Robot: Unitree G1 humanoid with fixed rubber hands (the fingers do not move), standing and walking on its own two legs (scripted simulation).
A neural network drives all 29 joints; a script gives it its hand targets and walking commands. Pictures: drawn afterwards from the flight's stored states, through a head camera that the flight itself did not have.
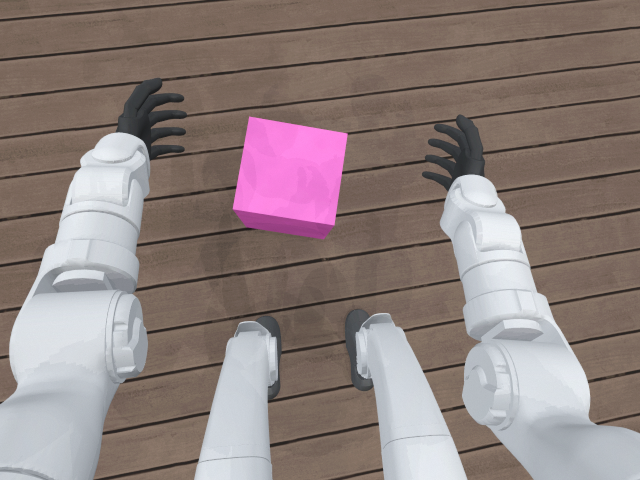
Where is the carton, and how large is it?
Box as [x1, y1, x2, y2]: [233, 117, 347, 238]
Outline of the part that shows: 249,117 233,204 234,211 247,227 324,238 334,224 347,134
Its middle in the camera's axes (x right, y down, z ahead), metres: -0.07 -0.13 +0.92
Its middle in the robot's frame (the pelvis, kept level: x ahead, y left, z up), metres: +0.54 +0.01 -0.54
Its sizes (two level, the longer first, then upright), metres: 0.210 0.200 0.250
